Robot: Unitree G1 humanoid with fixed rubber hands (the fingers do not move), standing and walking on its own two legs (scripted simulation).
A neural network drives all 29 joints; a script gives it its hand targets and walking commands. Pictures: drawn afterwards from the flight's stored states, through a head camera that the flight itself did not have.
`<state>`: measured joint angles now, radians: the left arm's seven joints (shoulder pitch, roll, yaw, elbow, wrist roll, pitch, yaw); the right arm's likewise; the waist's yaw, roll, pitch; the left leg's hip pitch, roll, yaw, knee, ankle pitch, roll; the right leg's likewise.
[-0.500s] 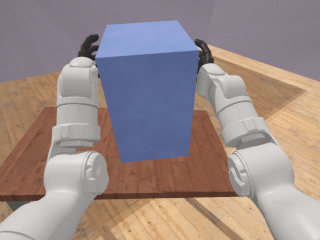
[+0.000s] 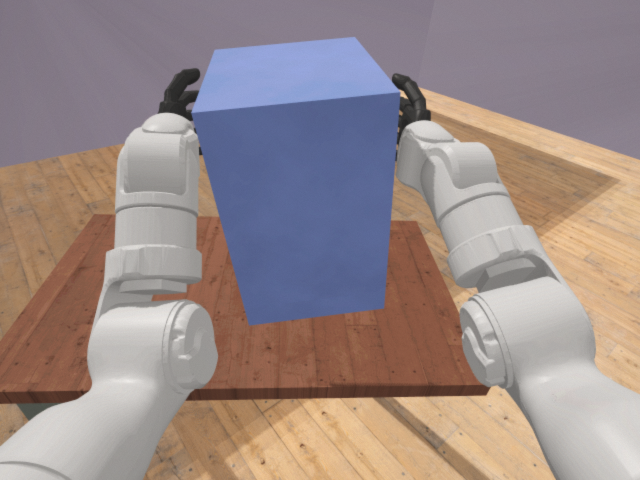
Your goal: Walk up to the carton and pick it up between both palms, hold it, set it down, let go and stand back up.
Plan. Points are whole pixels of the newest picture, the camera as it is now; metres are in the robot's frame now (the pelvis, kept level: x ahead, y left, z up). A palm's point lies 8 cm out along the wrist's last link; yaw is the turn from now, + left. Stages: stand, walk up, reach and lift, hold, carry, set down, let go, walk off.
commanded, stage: hold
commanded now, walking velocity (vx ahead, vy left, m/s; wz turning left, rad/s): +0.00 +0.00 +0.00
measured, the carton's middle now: (301, 182) +0.38 +0.01 +0.25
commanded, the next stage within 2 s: none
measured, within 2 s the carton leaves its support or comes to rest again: neither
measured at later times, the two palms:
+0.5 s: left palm (182, 132) +0.38 +0.15 +0.31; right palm (418, 139) +0.38 -0.12 +0.31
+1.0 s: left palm (183, 133) +0.38 +0.14 +0.31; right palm (419, 139) +0.38 -0.12 +0.31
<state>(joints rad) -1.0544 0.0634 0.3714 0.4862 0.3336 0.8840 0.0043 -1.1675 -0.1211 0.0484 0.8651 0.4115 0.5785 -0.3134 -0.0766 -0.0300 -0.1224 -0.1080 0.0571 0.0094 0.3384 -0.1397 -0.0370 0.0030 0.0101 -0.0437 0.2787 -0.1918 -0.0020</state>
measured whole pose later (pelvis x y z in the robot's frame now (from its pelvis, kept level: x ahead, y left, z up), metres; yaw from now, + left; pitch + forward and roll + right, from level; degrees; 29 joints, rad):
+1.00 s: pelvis +0.00 +0.00 +0.00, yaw +0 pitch -5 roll -1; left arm -1.05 0.05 0.38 0.48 0.33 0.89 0.01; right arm -1.17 -0.13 0.05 0.86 0.43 0.60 -0.32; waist -0.08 -0.02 -0.14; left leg -0.11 0.05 -0.01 0.34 -0.14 -0.04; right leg -0.01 0.02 -0.02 0.29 -0.20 0.00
